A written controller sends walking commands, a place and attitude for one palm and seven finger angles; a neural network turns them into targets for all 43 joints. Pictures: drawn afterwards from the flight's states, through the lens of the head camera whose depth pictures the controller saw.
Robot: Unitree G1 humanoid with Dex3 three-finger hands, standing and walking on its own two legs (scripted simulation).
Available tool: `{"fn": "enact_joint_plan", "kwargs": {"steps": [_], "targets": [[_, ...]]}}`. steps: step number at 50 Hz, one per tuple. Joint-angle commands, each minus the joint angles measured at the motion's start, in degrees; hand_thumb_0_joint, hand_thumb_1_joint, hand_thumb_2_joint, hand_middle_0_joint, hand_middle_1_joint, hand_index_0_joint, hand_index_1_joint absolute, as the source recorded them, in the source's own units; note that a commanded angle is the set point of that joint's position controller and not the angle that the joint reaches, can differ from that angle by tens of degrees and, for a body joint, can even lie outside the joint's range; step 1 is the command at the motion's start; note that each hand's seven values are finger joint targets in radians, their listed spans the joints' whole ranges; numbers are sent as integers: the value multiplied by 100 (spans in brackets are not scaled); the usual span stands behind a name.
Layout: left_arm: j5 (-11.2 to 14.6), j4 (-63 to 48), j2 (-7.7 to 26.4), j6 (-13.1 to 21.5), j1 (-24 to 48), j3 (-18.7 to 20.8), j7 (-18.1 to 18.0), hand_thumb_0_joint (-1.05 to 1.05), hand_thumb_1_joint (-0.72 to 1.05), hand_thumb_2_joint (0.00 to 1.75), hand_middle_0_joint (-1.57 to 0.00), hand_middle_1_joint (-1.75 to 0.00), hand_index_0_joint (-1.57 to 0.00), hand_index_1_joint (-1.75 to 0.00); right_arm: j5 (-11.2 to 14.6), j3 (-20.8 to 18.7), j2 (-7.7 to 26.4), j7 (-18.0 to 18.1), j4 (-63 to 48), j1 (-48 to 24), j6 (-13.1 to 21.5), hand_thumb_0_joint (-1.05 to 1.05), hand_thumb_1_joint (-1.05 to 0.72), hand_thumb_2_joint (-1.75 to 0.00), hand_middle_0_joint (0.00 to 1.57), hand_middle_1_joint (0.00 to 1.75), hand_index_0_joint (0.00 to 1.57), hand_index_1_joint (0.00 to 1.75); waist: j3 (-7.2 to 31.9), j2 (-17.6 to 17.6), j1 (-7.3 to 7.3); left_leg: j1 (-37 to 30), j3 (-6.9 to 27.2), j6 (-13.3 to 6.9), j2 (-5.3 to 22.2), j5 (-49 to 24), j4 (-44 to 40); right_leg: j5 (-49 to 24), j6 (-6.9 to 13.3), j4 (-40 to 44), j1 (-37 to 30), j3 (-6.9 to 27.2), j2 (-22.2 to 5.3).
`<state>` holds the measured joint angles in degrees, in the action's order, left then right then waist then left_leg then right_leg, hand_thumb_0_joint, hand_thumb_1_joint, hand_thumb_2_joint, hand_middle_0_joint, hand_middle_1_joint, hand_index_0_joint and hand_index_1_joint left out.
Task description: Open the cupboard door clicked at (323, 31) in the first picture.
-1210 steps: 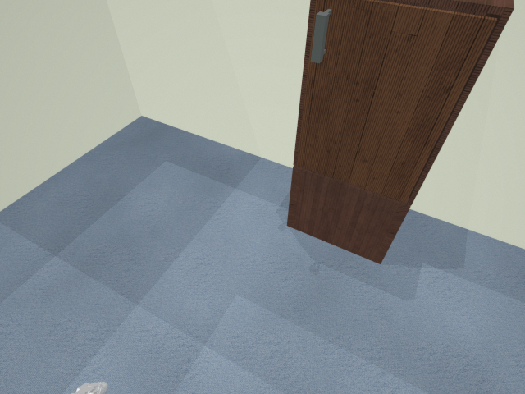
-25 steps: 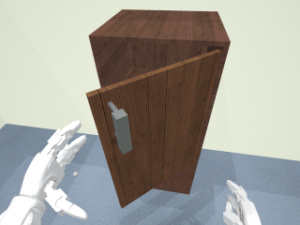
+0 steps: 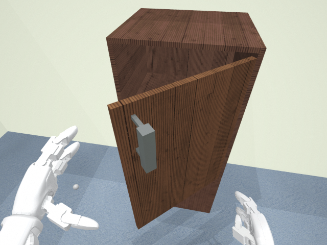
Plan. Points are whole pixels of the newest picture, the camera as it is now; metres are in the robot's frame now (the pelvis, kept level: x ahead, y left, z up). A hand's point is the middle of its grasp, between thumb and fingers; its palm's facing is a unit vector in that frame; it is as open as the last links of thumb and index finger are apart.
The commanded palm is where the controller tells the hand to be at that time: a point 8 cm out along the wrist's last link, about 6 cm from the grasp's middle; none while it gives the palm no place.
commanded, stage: draw the hand back to the body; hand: left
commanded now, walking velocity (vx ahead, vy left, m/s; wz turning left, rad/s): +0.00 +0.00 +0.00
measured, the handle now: (142, 143) +0.29 +0.09 +0.16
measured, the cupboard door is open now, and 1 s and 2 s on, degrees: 43 43 43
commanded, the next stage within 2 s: step back with the hand held close in 1.00 s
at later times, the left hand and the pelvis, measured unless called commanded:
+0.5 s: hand (68, 170) +0.20 +0.22 +0.16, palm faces +0.37 -0.84 -0.40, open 10.5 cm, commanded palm +0.16 +0.26 +0.17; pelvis +0.02 -0.02 +0.01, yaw -1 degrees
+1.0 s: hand (66, 175) +0.19 +0.22 +0.15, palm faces +0.41 -0.82 -0.39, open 7.5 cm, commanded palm +0.15 +0.26 +0.17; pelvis +0.00 -0.03 +0.01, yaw -1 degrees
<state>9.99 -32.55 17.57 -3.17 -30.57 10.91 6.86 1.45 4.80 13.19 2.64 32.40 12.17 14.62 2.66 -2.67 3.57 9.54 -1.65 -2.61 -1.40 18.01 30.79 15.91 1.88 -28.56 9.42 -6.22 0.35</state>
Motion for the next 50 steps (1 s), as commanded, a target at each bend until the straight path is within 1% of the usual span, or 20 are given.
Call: {"fn": "enact_joint_plan", "kwargs": {"steps": [1,4,5,8,10,13,20,22,24,26,28,29,31,35,39,41,42,46,48,50], "targets": [[-541,-1192,390,825,38,236,-1000,0,-15,45,-16,-30,-16,-30,-64,-409,571,6,-950,-719,15,0,-90,-90,20,30,20,30,-382,-130,-40,421,640,266,296,-1049,-843,-703,61,459,-29,374,-24],[-701,-1313,591,1043,254,333,-1271,0,-5,50,-17,-30,-17,-30,-90,-436,563,28,-917,-699,-82,0,-90,-90,20,30,20,30,-103,-381,-58,175,571,230,276,-975,-866,-625,52,542,-151,428,-74],[-750,-1263,735,1089,315,396,-1350,0,-1,51,-17,-30,-17,-30,-98,-455,593,63,-867,-694,-107,0,-90,-90,20,30,20,30,-106,-340,-61,134,606,226,294,-945,-903,-591,64,562,-165,437,-78],[-775,-1208,714,1177,330,444,-1467,0,9,55,-17,-30,-17,-30,-111,-466,563,100,-836,-724,-177,0,-90,-90,20,30,20,30,124,-194,-63,-69,562,185,271,-1118,-906,-703,45,634,-292,453,-103],[-788,-953,860,1182,411,589,-1530,0,17,58,-17,-30,-17,-30,-105,-485,580,139,-758,-753,-242,0,-90,-90,20,30,20,30,38,26,-67,-110,534,163,271,-1184,-902,-762,42,719,-298,451,-114],[-757,-728,783,1214,329,662,-1535,0,27,63,-18,-30,-18,-30,-101,-505,547,150,-703,-787,-344,0,-90,-90,20,30,20,30,-8,110,-59,-212,444,141,258,-1455,-876,-1038,25,777,-329,475,-126],[-700,-389,1053,1239,312,1064,-1510,0,51,74,-19,-30,-19,-30,-95,-560,565,136,-623,-853,-563,0,-90,-90,20,30,20,30,52,-19,10,-312,338,143,249,-2010,-861,-1641,20,818,-591,521,-162],[-669,-286,1056,1237,264,1142,-1496,0,58,76,-19,-30,-19,-30,-90,-567,536,125,-624,-850,-626,0,-90,-90,20,30,20,30,59,69,20,-356,296,118,251,-2113,-832,-1802,-5,842,-591,558,-164],[-653,-293,1136,1259,385,1221,-1491,0,65,80,-19,-30,-19,-30,-83,-583,537,127,-620,-852,-652,0,-90,-90,20,30,20,30,95,143,7,-417,252,95,242,-2115,-800,-1880,-24,884,-577,588,-166],[-645,-206,1186,1249,486,1276,-1491,0,73,82,-19,-30,-19,-30,-77,-590,548,140,-595,-859,-693,0,-90,-90,20,30,20,30,76,-45,4,-445,240,97,242,-2148,-808,-1937,-23,905,-589,619,-185],[-625,-114,1197,1270,625,1304,-1482,0,80,86,-20,-30,-20,-30,-69,-596,554,135,-588,-851,-717,0,-90,-90,20,30,20,30,49,70,-10,-448,235,77,226,-2032,-825,-1827,-35,960,-570,626,-182],[-618,-6,1204,1269,677,1317,-1478,0,83,87,-20,-30,-20,-30,-61,-599,551,141,-562,-859,-728,0,-90,-90,20,30,20,30,-54,48,-27,-469,196,61,224,-1957,-809,-1804,-45,1017,-484,661,-186],[-616,-25,1260,1291,853,1357,-1481,0,90,90,-20,-30,-20,-30,-63,-607,574,148,-546,-863,-734,0,-90,-90,20,30,20,30,10,-111,-28,-502,210,68,223,-1949,-847,-1764,-41,1021,-546,654,-206],[-624,-48,1168,1313,836,1193,-1458,0,90,90,-20,-30,-20,-30,-63,-610,592,136,-562,-897,-711,0,-90,-90,20,30,20,30,48,-154,-20,-550,208,55,199,-1927,-860,-1740,-49,1068,-590,658,-212],[-602,-16,1178,1330,789,1223,-1456,0,90,90,-20,-30,-20,-30,-69,-614,582,121,-564,-917,-710,0,-90,-90,20,30,20,30,-1,124,-14,-523,210,38,192,-1723,-889,-1508,-80,1163,-541,690,-201],[-597,23,1269,1336,839,1306,-1461,0,90,90,-20,-30,-20,-30,-69,-618,577,145,-554,-934,-721,0,-90,-90,20,30,20,30,-38,60,-11,-514,193,31,194,-1679,-888,-1521,-80,1192,-528,740,-218],[-588,113,1239,1343,810,1310,-1453,0,90,90,-20,-30,-20,-30,-74,-610,555,142,-534,-937,-730,0,-90,-90,20,30,20,30,-113,209,-14,-476,190,30,189,-1620,-892,-1445,-91,1228,-512,736,-217],[-580,153,1250,1376,898,1319,-1437,0,90,90,-20,-30,-20,-30,-66,-610,551,149,-520,-977,-738,0,-90,-90,20,30,20,30,-163,49,-17,-475,196,28,181,-1442,-909,-1184,-85,1321,-464,790,-244],[-598,-6,1242,1405,940,1280,-1448,0,90,90,-20,-30,-20,-30,-70,-605,550,140,-523,-963,-697,0,-90,-90,20,30,20,30,-31,-223,-13,-546,192,42,178,-1485,-916,-1190,-71,1306,-521,772,-237],[-603,50,1250,1392,944,1258,-1448,0,90,90,-20,-30,-20,-30,-70,-608,570,144,-505,-980,-679,0,-90,-90,20,30,20,30,-44,-202,-13,-549,212,45,183,-1447,-936,-1119,-67,1322,-514,754,-238]]}}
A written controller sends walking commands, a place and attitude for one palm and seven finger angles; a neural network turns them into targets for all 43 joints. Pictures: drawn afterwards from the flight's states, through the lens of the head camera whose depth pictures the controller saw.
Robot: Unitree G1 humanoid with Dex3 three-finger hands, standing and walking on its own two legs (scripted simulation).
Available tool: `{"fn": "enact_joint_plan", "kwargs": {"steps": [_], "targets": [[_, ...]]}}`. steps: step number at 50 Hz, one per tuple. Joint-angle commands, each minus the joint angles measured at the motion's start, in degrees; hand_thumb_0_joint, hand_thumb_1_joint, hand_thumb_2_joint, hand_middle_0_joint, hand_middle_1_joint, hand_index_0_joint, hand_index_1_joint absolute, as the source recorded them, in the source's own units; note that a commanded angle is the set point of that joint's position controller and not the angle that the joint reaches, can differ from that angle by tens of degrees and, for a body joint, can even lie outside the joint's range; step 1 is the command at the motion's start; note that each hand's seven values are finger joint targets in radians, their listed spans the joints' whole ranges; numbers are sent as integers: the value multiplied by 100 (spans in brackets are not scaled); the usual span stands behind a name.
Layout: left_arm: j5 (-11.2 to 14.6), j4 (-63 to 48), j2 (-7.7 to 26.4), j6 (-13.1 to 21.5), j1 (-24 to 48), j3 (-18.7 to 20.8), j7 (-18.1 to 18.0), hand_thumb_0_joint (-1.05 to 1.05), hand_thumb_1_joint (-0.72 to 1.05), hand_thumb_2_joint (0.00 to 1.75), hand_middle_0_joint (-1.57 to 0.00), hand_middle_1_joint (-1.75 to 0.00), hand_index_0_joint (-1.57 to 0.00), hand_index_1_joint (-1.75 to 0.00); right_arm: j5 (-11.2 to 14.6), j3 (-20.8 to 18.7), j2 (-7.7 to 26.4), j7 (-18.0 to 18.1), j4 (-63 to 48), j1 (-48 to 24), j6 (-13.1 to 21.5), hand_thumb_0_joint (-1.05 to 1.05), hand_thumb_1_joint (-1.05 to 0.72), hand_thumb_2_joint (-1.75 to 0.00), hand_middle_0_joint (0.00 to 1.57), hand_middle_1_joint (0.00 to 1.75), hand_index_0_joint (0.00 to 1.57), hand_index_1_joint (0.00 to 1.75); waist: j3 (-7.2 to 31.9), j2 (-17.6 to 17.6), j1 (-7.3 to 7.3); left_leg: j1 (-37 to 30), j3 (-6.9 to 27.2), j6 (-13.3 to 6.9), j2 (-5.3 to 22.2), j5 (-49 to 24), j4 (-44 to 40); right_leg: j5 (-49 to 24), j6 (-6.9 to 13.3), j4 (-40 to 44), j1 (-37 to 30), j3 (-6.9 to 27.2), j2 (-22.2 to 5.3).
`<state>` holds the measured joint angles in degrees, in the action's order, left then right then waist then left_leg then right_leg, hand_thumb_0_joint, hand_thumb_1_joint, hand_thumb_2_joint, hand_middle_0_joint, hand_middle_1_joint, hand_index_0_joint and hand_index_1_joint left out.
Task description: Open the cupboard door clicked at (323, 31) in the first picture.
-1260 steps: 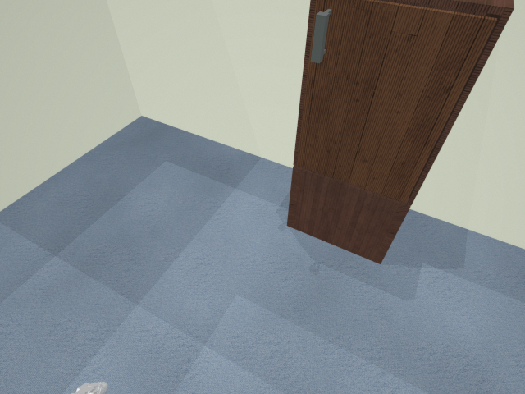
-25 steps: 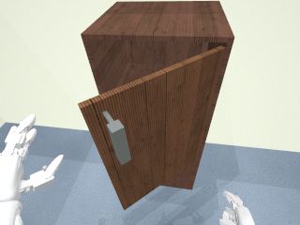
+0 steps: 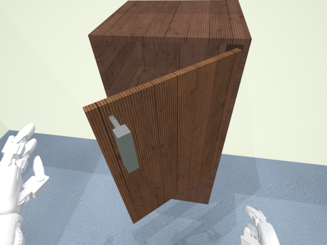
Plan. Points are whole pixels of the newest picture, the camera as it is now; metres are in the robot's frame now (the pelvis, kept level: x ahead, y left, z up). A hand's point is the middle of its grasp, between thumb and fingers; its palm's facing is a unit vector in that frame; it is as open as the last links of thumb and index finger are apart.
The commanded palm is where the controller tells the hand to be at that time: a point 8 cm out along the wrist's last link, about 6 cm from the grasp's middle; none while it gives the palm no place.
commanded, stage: step back with the hand held close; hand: left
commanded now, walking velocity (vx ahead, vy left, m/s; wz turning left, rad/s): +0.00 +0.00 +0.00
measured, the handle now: (122, 143) +0.28 +0.13 +0.15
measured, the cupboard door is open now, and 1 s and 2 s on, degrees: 43 43 43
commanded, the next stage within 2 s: stop stepping back and stand still in 1.24 s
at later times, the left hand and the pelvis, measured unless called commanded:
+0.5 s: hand (28, 189) +0.17 +0.28 +0.14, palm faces +0.32 -0.81 -0.50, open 7.4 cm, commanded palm +0.11 +0.33 +0.17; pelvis -0.03 +0.03 -0.01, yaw -1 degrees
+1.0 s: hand out of the picture +0.09 +0.31 +0.15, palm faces +0.43 -0.81 -0.41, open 7.4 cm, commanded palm +0.02 +0.35 +0.17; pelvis -0.11 +0.05 -0.03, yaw +1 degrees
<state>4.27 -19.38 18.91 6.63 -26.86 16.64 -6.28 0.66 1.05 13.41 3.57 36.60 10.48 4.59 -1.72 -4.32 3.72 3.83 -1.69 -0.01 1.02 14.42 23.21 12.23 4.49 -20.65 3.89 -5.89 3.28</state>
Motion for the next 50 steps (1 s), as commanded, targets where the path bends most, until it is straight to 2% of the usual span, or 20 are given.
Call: {"fn": "enact_joint_plan", "kwargs": {"steps": [1,5,6,7,9,12,15,19,23,27,31,35,38,40,41,43,45,46,48,50], "targets": [[-29,-1281,1076,412,560,659,-138,0,90,90,-20,-30,-20,-30,7,-224,538,50,-929,-818,333,0,-90,-90,20,30,20,30,331,23,-29,27,224,-212,-56,-1060,-198,-674,-336,553,73,721,-513],[-25,-1092,1103,429,598,681,-124,0,90,90,-20,-30,-20,-30,10,-240,554,62,-898,-835,368,0,-90,-90,20,30,20,30,149,326,-31,82,235,-233,-59,-859,-211,-312,-341,677,203,738,-519],[11,-1389,1557,477,903,1121,-185,0,90,90,-20,-30,-20,-30,41,-256,569,87,-912,-853,374,0,-90,-90,20,30,20,30,288,248,2,48,239,-224,-40,-802,-191,-219,-343,720,186,815,-530],[-42,-1709,2205,685,1234,1849,-201,0,90,90,-20,-30,-20,-30,102,-254,616,33,-1062,-583,269,0,-90,-90,20,30,20,30,-263,453,-172,470,432,-328,30,-418,62,-293,-419,1032,870,1434,-859],[-69,-1048,1476,634,431,1275,-89,0,90,90,-20,-30,-20,-30,76,-278,521,-23,-925,-620,148,0,-90,-90,20,30,20,30,-162,956,-224,410,421,-321,-8,-392,439,-390,-447,1050,1028,1438,-1095],[-83,-1232,1112,650,-89,902,-46,0,90,90,-20,-30,-20,-30,73,-314,632,-22,-1048,-554,102,0,-90,-90,20,30,20,30,377,154,-257,370,436,-295,108,-800,342,-707,-375,610,851,1190,-1149],[-94,-1553,1181,584,-410,933,-112,0,90,90,-20,-30,-20,-30,78,-376,714,22,-1114,-545,32,0,-90,-90,20,30,20,30,817,-213,-250,363,480,-300,300,-1421,186,-1341,-414,139,580,975,-1022],[-111,-2055,1525,538,-420,1283,-208,0,90,90,-20,-30,-20,-30,104,-430,671,86,-1288,-535,-70,0,-90,-90,20,30,20,30,1118,479,-255,681,639,-272,431,-1910,234,-1953,-399,-357,350,938,-899],[-93,-2243,1633,548,-503,1469,-285,0,90,90,-20,-30,-20,-30,106,-440,646,166,-1358,-533,-110,0,-90,-90,20,30,20,30,1107,311,-254,1047,832,-272,518,-1830,148,-1856,-351,-681,326,966,-855],[-121,-2285,1527,562,-638,1458,-298,0,90,90,-20,-30,-20,-30,69,-419,682,175,-1410,-519,-96,0,-90,-90,20,30,20,30,934,-238,-232,1733,1029,-369,742,-1313,-176,-1053,-396,-1103,204,870,-677],[-161,-2207,1363,563,-606,1383,-274,0,90,90,-20,-30,-20,-30,42,-405,698,141,-1423,-461,-40,0,-90,-90,20,30,20,30,617,-239,-266,2484,1177,-509,963,-366,-484,-323,-435,-1521,143,843,-564],[-280,-2217,1445,643,-289,1476,-279,0,90,90,-20,-30,-20,-30,23,-419,776,139,-1418,-402,42,0,-90,-90,20,30,20,30,355,-120,-306,3441,1270,-632,962,1403,-616,-122,-434,-1669,-157,975,-585],[-295,-2199,1422,683,-116,1423,-291,0,90,90,-20,-30,-20,-30,14,-414,718,115,-1450,-295,72,0,-90,-90,20,30,20,30,221,632,-370,3203,960,-499,445,1951,309,838,-217,-660,695,1726,-1054],[-250,-2393,1567,735,14,1437,-356,0,90,90,-20,-30,-20,-30,11,-453,682,89,-1287,-172,81,0,-90,-90,20,30,20,30,337,1252,-417,1898,587,-193,-19,1352,1964,1897,261,521,2103,2527,-1894],[-206,-2355,1490,731,32,1345,-392,0,90,90,-20,-30,-20,-30,-7,-396,563,69,-1205,-165,78,0,-90,-90,20,30,20,30,427,1549,-422,1433,465,-122,-90,1132,2659,1922,383,770,2476,2493,-2196],[-210,-2472,1542,760,16,1425,-411,0,90,90,-20,-30,-20,-30,-17,-350,549,55,-1231,-272,117,0,-90,-90,20,30,20,30,691,1512,-389,1322,500,-150,7,1151,2811,1052,384,470,2276,2056,-2227],[-203,-2589,1638,764,-57,1506,-437,0,90,90,-20,-30,-20,-30,-23,-302,559,112,-1225,-366,108,0,-90,-90,20,30,20,30,602,786,-402,1158,494,-146,108,832,1545,619,163,-63,2104,1581,-1922],[-188,-2718,1633,792,-115,1534,-443,0,90,90,-20,-30,-20,-30,-42,-293,646,147,-1232,-366,116,0,-90,-90,20,30,20,30,433,2,-431,1351,734,-216,216,781,425,781,-75,-610,2092,1286,-1482],[-277,-3155,1607,975,-77,1614,-464,0,90,90,-20,-30,-20,-30,-133,-320,706,173,-1311,-421,290,0,-90,-90,20,30,20,30,444,-2035,-328,2617,2422,-774,1547,-148,-898,1154,-519,-2969,1271,583,-293],[-244,-2843,1751,1021,-365,1851,-461,0,90,90,-20,-30,-20,-30,-207,-414,522,144,-1052,-248,449,0,-90,-90,20,30,20,30,808,-1374,-363,2213,2401,-1041,1821,-1256,-773,1830,-484,-4316,1671,980,-219]]}}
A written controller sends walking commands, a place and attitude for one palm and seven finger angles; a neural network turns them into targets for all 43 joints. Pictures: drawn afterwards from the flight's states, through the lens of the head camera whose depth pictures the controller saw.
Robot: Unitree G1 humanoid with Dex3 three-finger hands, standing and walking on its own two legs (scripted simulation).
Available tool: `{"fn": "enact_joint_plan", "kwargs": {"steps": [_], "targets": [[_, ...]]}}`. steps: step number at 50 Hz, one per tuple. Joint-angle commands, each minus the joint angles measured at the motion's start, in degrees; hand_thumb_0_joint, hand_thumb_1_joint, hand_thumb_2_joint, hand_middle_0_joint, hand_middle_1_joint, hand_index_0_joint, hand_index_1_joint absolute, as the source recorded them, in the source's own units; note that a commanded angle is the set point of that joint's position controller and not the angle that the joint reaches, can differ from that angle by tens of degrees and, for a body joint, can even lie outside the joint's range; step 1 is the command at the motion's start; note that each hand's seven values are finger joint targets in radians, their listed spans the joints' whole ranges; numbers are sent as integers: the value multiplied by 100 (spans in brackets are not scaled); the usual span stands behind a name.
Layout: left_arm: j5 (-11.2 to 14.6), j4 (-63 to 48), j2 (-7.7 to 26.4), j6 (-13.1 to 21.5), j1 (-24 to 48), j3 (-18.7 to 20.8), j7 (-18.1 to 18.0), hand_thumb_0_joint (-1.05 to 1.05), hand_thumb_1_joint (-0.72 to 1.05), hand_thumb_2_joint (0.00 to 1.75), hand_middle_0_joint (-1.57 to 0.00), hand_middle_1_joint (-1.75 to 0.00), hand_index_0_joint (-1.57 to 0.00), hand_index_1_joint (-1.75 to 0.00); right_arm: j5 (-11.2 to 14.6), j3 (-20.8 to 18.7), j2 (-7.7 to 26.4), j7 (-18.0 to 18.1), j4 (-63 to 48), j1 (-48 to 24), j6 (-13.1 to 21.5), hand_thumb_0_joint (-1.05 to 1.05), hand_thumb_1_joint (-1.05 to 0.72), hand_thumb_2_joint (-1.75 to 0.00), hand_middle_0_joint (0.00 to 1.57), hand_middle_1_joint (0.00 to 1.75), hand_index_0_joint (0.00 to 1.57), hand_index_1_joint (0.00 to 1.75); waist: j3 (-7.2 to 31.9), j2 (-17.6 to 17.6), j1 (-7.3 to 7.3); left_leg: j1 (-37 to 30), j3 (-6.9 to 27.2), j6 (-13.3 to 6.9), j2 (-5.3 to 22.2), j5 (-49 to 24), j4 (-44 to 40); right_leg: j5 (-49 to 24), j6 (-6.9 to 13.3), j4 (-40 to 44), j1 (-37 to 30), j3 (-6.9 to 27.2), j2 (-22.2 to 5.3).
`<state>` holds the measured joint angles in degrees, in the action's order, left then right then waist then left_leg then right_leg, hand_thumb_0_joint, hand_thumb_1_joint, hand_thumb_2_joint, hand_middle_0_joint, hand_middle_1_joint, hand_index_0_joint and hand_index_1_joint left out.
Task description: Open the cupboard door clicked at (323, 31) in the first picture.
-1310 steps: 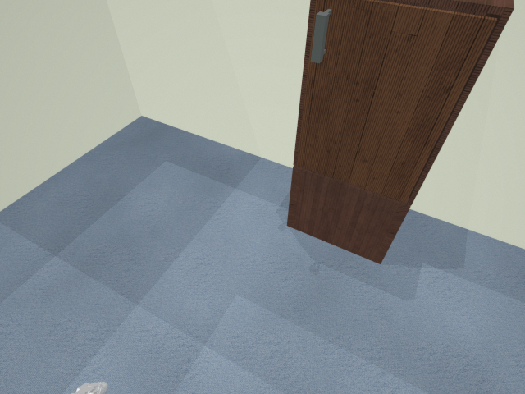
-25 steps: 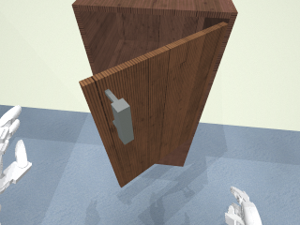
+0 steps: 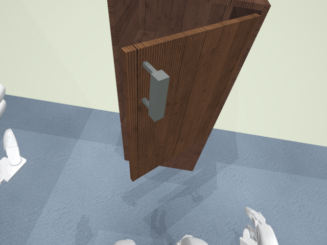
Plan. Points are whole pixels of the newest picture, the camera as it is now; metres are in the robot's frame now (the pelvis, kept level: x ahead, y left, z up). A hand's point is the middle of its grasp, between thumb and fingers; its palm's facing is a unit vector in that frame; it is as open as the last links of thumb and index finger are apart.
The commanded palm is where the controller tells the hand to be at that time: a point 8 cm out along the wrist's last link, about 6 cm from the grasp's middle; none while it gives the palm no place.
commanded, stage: step back with the hand held close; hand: left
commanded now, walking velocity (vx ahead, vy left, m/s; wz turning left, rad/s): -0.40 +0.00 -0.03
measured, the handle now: (151, 91) +0.40 +0.07 +0.18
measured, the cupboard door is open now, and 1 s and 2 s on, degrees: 43 43 43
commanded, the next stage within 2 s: stop stepping back and stand still in 0.24 s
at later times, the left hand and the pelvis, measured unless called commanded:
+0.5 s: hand out of the picture +0.06 +0.20 +0.19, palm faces +0.31 -0.78 -0.54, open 7.4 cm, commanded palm +0.02 +0.24 +0.20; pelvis -0.14 -0.05 +0.02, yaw -4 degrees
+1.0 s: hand out of the picture -0.04 +0.23 +0.19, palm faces +0.48 -0.76 -0.44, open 7.4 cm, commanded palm -0.09 +0.26 +0.20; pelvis -0.22 -0.04 +0.01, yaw +1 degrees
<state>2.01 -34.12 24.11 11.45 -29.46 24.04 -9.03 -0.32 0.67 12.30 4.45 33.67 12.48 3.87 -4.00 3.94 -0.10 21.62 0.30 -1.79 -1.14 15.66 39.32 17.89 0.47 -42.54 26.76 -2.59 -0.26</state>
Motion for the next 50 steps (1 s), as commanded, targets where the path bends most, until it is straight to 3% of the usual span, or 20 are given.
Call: {"fn": "enact_joint_plan", "kwargs": {"steps": [1,5,11,14,16,17,18,19,20,23,28,32,37,40,43,45,46,47,48,50], "targets": [[19,-1503,1052,515,-74,941,-156,0,90,90,-20,-30,-20,-30,-93,-399,615,6,-794,-401,540,0,-90,-90,20,30,20,30,966,-1616,-4,116,2009,-901,1974,-2206,-2056,1248,-88,-2125,-425,724,164],[70,-1190,753,340,-319,702,-94,0,90,90,-20,-30,-20,-30,36,-491,647,-115,-586,-378,626,0,-90,-90,20,30,20,30,1117,-1420,-2,-1130,1218,-664,1609,-3435,-1764,1000,-240,-1090,-275,322,219],[206,-1020,788,194,-137,589,-36,0,90,90,-20,-30,-20,-30,22,-399,674,-170,-539,-481,638,0,-90,-90,20,30,20,30,1121,-1827,-17,-635,1166,-514,1460,-884,-2629,1158,-177,361,-1243,20,391],[276,-1202,1027,308,-303,824,57,0,90,90,-20,-30,-20,-30,52,-364,638,-202,-620,-621,594,0,-90,-90,20,30,20,30,1404,-1479,162,-758,849,-227,1096,-527,-2297,78,-56,2159,-1941,-152,354],[304,-1383,1338,433,-396,987,143,0,90,90,-20,-30,-20,-30,92,-320,460,-218,-691,-711,468,0,-90,-90,20,30,20,30,1361,-240,146,-1076,99,154,403,-258,-1012,-975,162,3014,-1410,515,-503],[301,-1369,1637,524,-350,1179,140,0,90,90,-20,-30,-20,-30,139,-307,441,-173,-751,-856,425,0,-90,-90,20,30,20,30,1176,855,202,-648,-273,376,19,532,524,-1632,426,3151,-755,1439,-1482],[304,-1203,1606,558,-393,1277,80,0,90,90,-20,-30,-20,-30,162,-282,459,-141,-749,-819,440,0,-90,-90,20,30,20,30,1063,752,195,310,-104,342,-180,1113,1744,-3207,491,2846,-954,1731,-1954],[276,-1007,1343,461,-632,1171,79,0,90,90,-20,-30,-20,-30,264,-331,514,-143,-702,-698,443,0,-90,-90,20,30,20,30,1246,983,120,647,249,246,-123,977,2147,-4646,104,2204,-1452,1091,-1627],[239,-927,1394,355,-729,1301,95,0,90,90,-20,-30,-20,-30,247,-283,458,-120,-835,-860,407,0,-90,-90,20,30,20,30,1554,857,103,810,179,226,10,770,1882,-5112,112,1780,-1922,1102,-1542],[161,-689,1021,229,-504,992,-13,0,90,90,-20,-30,-20,-30,178,-146,359,27,-857,-972,331,0,-90,-90,20,30,20,30,1125,116,-13,451,-225,197,119,384,540,-4524,594,1737,-2066,1102,-1503],[85,-385,878,240,-48,637,-119,0,90,90,-20,-30,-20,-30,118,-309,674,48,-689,-537,460,0,-90,-90,20,30,20,30,1037,169,-61,-832,-184,-62,172,-526,-1694,-3104,125,1626,-1980,1104,-1257],[10,-601,1033,357,-407,699,-103,0,90,90,-20,-30,-20,-30,150,-395,831,-17,-830,-465,478,0,-90,-90,20,30,20,30,1282,-401,-8,-1170,117,-171,514,-2234,-1214,-2876,-143,1600,-2165,839,-582],[-30,-859,964,463,-69,641,-82,0,90,90,-20,-30,-20,-30,35,-332,807,4,-796,-675,460,0,-90,-90,20,30,20,30,206,-1176,-38,-77,954,-339,757,1932,-2335,1265,126,1754,-1254,668,-150],[-130,-649,1011,381,306,710,-129,0,90,90,-20,-30,-20,-30,67,-329,779,95,-822,-666,485,0,-90,-90,20,30,20,30,-3,-1903,-21,782,1564,-413,1265,3400,-3278,989,100,494,-1670,-137,306],[-121,-211,870,319,382,552,-79,0,90,90,-20,-30,-20,-30,44,-349,734,98,-706,-513,511,0,-90,-90,20,30,20,30,217,-1399,-3,517,1279,-434,1195,2514,-2789,862,114,784,-1896,-267,308],[-97,43,786,264,162,441,-26,0,90,90,-20,-30,-20,-30,58,-347,719,109,-683,-561,499,0,-90,-90,20,30,20,30,259,-744,60,631,756,-313,776,2032,-1826,1024,269,1795,-2154,263,126],[-95,169,766,253,185,348,28,0,90,90,-20,-30,-20,-30,38,-362,690,99,-676,-591,434,0,-90,-90,20,30,20,30,133,-2,61,972,353,-156,345,1665,-629,1725,626,2486,-2002,1378,-395],[-31,172,792,259,301,336,86,0,90,90,-20,-30,-20,-30,58,-416,701,56,-644,-536,369,0,-90,-90,20,30,20,30,114,982,21,1056,-146,30,-28,929,1196,2599,1143,3395,-1489,3079,-1464],[53,-62,884,344,774,346,126,0,90,90,-20,-30,-20,-30,25,-454,800,29,-592,-650,400,0,-90,-90,20,30,20,30,-25,867,53,1216,-61,114,41,767,2387,1648,1378,3542,-1239,3279,-1899],[2,-393,960,418,1153,432,89,0,90,90,-20,-30,-20,-30,39,-409,742,-17,-512,-541,542,0,-90,-90,20,30,20,30,414,431,-51,1255,269,100,257,710,2344,1039,1325,3192,-1546,2957,-1878]]}}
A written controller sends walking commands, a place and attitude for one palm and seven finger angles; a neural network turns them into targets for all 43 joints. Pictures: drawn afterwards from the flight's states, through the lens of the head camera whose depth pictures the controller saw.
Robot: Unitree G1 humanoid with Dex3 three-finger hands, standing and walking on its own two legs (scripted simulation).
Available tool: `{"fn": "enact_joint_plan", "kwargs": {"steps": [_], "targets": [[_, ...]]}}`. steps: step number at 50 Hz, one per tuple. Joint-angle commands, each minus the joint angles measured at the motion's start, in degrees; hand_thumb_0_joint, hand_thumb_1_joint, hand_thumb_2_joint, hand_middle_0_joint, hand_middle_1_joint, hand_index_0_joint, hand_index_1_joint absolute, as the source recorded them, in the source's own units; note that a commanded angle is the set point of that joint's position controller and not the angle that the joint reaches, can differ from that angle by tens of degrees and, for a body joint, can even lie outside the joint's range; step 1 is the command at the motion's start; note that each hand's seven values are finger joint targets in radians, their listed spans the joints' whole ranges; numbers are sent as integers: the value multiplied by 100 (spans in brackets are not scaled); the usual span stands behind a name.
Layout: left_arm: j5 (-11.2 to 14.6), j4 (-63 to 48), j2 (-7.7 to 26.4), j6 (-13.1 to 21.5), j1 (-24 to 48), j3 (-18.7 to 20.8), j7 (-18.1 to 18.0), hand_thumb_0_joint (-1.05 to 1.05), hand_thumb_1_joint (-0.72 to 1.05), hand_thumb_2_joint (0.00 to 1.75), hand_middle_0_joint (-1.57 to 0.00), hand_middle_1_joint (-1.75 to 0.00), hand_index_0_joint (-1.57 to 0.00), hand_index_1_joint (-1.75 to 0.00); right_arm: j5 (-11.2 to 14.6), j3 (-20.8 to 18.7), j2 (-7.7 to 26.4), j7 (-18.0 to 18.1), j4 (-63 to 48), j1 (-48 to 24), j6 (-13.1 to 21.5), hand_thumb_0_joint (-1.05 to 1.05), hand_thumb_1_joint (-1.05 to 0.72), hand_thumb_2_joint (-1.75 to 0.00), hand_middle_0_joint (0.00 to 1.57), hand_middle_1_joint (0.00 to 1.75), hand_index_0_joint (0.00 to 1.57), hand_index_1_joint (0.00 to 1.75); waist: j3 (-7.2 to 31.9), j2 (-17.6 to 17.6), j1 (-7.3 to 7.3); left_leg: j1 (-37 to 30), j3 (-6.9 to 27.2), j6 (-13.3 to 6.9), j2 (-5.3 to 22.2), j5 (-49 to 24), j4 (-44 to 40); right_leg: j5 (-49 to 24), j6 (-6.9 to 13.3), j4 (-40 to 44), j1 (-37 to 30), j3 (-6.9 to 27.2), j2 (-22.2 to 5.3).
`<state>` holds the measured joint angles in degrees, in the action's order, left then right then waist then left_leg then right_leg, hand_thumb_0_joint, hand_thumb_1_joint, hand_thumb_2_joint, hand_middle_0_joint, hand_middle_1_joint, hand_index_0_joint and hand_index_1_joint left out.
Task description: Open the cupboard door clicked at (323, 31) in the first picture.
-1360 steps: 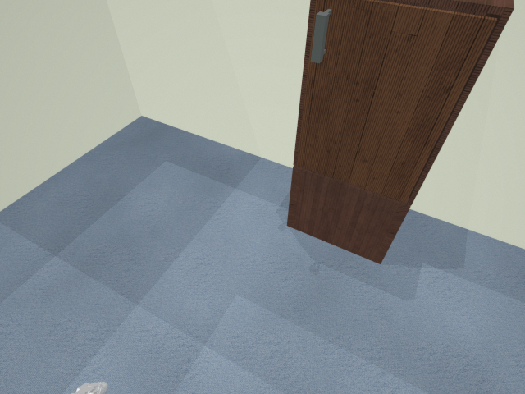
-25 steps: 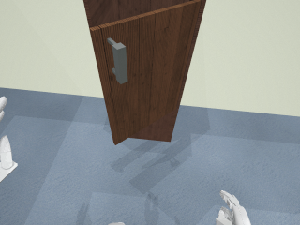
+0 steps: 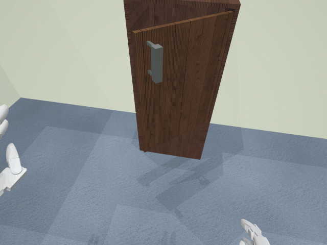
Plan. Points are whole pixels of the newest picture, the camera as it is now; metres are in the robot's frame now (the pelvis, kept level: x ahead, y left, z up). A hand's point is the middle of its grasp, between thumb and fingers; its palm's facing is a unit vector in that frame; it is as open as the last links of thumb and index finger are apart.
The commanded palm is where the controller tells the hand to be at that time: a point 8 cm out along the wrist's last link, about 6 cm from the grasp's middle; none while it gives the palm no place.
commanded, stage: stop stepping back and stand still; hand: left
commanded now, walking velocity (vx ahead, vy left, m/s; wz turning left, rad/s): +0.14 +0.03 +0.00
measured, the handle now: (153, 61) +0.62 +0.10 +0.16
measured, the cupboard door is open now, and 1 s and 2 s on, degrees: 43 43 43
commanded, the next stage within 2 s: let the arm hang, fingers relaxed in 0.12 s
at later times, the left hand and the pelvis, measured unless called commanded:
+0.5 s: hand out of the picture +0.12 +0.17 -0.15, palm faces -0.02 -0.98 -0.18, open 7.4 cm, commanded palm none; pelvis +0.01 +0.00 -0.01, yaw +3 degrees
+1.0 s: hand out of the picture +0.01 +0.18 -0.16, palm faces +0.11 -0.97 -0.20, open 7.4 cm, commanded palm none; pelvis +0.03 +0.01 +0.01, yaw +5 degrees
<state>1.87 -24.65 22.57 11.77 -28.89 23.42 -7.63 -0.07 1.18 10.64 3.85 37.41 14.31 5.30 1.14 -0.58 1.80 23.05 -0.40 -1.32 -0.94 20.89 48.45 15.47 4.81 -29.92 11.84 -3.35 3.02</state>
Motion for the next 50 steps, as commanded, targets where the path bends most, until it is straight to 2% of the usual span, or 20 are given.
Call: {"fn": "enact_joint_plan", "kwargs": {"steps": [1,4,7,9,10,11,13,16,19,20,21,22,23,25,27,29,31,32,40,50], "targets": [[-10,-1154,1084,388,905,532,-70,0,90,90,-20,-30,-20,-30,-22,-397,785,52,-864,-657,396,0,-90,-90,20,30,20,30,-152,768,-274,630,313,33,387,145,991,1794,763,1984,479,2601,-2094],[-98,-1372,1059,427,1002,444,-130,0,90,90,-20,-30,-20,-30,-68,-253,658,169,-868,-927,449,0,-90,-90,20,30,20,30,-421,536,-190,-603,-209,-87,335,-85,-723,1638,504,1773,1108,1648,-1656],[-74,-1731,1108,504,726,557,-234,0,90,90,-20,-30,-20,-30,-97,-249,699,245,-865,-730,616,0,-90,-90,20,30,20,30,-40,-375,-172,-1584,-321,-115,127,-429,-2443,964,122,923,719,1158,-1162],[-30,-2006,1143,579,467,704,-276,0,90,90,-20,-30,-20,-30,-55,-305,870,190,-1000,-676,635,0,-90,-90,20,30,20,30,221,-1539,-105,-1934,1347,-536,1192,-1193,-2874,163,-377,-418,924,556,-404],[-28,-1901,1206,558,237,762,-275,0,90,90,-20,-30,-20,-30,-5,-325,840,147,-1049,-624,638,0,-90,-90,20,30,20,30,389,-1427,-111,-2046,1736,-682,1573,-2199,-2846,369,-512,-905,954,219,-283],[-539,2674,-623,-619,651,-1780,502,0,90,90,-20,-30,-20,-30,-81,-691,1752,-335,223,-230,510,0,-90,-90,20,30,20,30,-400,-1177,-732,-1026,1671,-879,1577,-3848,-2165,917,-623,-2127,1882,44,-342],[-455,2828,-713,-1282,536,-1636,687,0,90,90,-20,-30,-20,-30,-107,-595,1274,-305,176,120,-17,0,-90,-90,20,30,20,30,285,-1187,-577,-1405,1796,-1152,1694,-5796,-2327,1949,-653,-3283,2045,466,-205],[-432,3519,-694,-1218,1183,-1873,682,0,90,90,-20,-30,-20,-30,-311,-572,1267,-271,80,122,-81,0,-90,-90,20,30,20,30,616,291,-422,-1962,1661,-1185,1676,-5283,-2003,2124,-675,-2684,2030,567,-331],[-405,4697,-512,-1211,902,-1871,714,0,90,90,-20,-30,-20,-30,-192,-454,1190,-303,211,-377,-296,0,-90,-90,20,30,20,30,681,493,122,-716,753,-491,990,-3293,-1753,338,-653,-611,-77,325,-258],[-406,5062,-92,-1172,709,-1831,683,0,90,90,-20,-30,-20,-30,-94,-382,913,-329,206,-523,-353,0,-90,-90,20,30,20,30,579,991,256,96,394,-113,367,-1494,-1289,-559,-512,371,-789,1209,-794],[-406,5368,342,-1128,690,-1780,673,0,90,90,-20,-30,-20,-30,-61,-346,572,-337,182,-523,-422,0,-90,-90,20,30,20,30,313,1397,146,550,116,151,-62,444,-689,-821,-129,1244,-630,2749,-1969],[-389,5584,506,-1134,943,-1845,702,0,90,90,-20,-30,-20,-30,-95,-357,667,-345,249,-465,-501,0,-90,-90,20,30,20,30,-45,1042,19,469,155,168,-28,1142,-128,-512,280,1438,-84,3145,-2295],[-403,5779,531,-1165,1203,-1902,743,0,90,90,-20,-30,-20,-30,-98,-376,674,-399,389,-250,-528,0,-90,-90,20,30,20,30,-171,341,-157,221,45,133,5,1171,125,436,519,1456,414,2856,-2229],[-370,6221,57,-1141,1557,-1951,654,0,90,90,-20,-30,-20,-30,-123,-425,635,-365,734,-192,-585,0,-90,-90,20,30,20,30,-328,920,-278,172,153,89,60,493,406,-703,463,1286,353,2395,-1594],[-336,6712,-246,-1111,1557,-1996,617,0,90,90,-20,-30,-20,-30,-74,-386,528,-312,1021,-10,-570,0,-90,-90,20,30,20,30,-213,764,-357,-246,164,73,193,355,-345,-1997,562,959,120,1882,-1526],[-300,6944,-543,-1109,1486,-1914,576,0,90,90,-20,-30,-20,-30,-106,-365,331,-280,1330,422,-534,0,-90,-90,20,30,20,30,89,28,-487,-1308,225,21,308,-1187,-1952,-1977,191,406,249,1283,-1247],[-193,7244,-834,-1172,1128,-2043,588,0,90,90,-20,-30,-20,-30,-158,-323,667,-209,1449,312,-456,0,-90,-90,20,30,20,30,240,-1258,-164,-1397,1338,-477,1159,-2784,-2453,-504,-296,-93,262,558,-532],[-212,7443,-877,-1191,1094,-2099,573,0,90,90,-20,-30,-20,-30,-178,-297,648,-183,1508,173,-493,0,-90,-90,20,30,20,30,92,-885,-110,-1084,1308,-610,1266,-2462,-2615,29,-320,168,-22,493,-460],[-221,8456,-701,-1097,1147,-2192,592,0,90,90,-20,-30,-20,-30,-61,-237,425,-173,2149,334,-485,0,-90,-90,20,30,20,30,-110,39,-224,-1448,622,-168,659,-1842,-2749,-1060,-190,883,-229,732,-774],[-237,8913,-824,-1056,1060,-2233,550,0,90,90,-20,-30,-20,-30,-73,-199,359,-178,2569,238,-488,0,-90,-90,20,30,20,30,-500,141,-233,-1476,514,-124,574,-1572,-2944,-854,-209,1123,-69,826,-823]]}}
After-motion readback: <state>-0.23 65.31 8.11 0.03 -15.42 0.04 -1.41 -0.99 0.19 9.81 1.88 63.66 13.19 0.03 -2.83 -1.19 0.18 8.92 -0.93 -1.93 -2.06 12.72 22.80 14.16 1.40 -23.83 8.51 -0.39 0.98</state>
